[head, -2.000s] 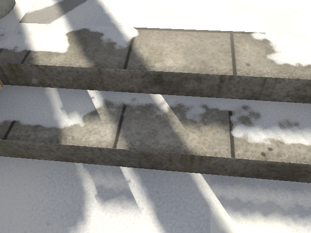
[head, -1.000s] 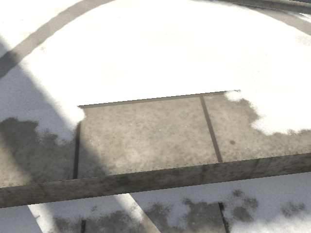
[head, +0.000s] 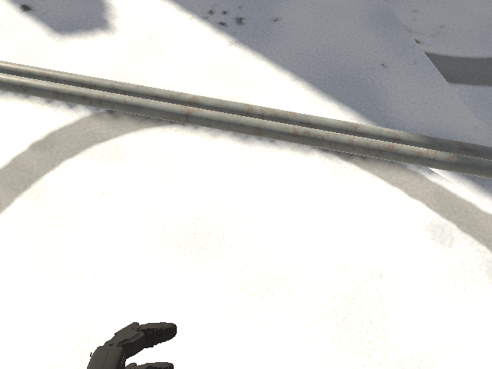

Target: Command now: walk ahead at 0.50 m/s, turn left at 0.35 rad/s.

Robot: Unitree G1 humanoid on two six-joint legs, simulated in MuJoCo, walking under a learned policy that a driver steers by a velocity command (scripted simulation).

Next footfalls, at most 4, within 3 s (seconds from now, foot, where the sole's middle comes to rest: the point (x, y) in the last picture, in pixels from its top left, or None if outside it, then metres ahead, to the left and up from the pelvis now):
0.46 left None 0.40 0.10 -0.66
0.98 right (201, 236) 0.78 0.10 -0.66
1.52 left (100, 200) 0.91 0.40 -0.66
1.90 right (154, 140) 1.14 0.26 -0.65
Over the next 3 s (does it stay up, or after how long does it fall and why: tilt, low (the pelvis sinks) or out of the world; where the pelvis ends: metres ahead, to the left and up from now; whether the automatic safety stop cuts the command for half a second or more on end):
stays up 1.54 0.31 0.12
